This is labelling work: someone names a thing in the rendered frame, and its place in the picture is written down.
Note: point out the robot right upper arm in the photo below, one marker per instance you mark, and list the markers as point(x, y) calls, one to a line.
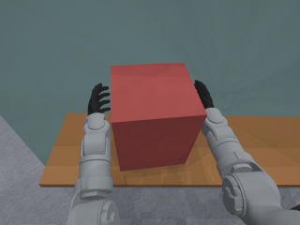
point(254, 197)

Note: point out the robot left forearm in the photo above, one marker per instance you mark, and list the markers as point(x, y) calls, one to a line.
point(94, 180)

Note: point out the table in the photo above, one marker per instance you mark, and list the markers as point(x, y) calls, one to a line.
point(272, 141)

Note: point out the robot right forearm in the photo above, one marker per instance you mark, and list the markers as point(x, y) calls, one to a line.
point(226, 149)

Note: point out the robot left upper arm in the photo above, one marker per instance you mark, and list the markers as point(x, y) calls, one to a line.
point(102, 212)

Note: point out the robot right hand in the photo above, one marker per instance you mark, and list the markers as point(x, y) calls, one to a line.
point(204, 95)

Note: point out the carton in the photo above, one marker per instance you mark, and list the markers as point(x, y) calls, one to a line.
point(156, 115)

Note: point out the robot left hand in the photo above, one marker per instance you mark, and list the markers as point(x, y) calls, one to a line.
point(95, 103)

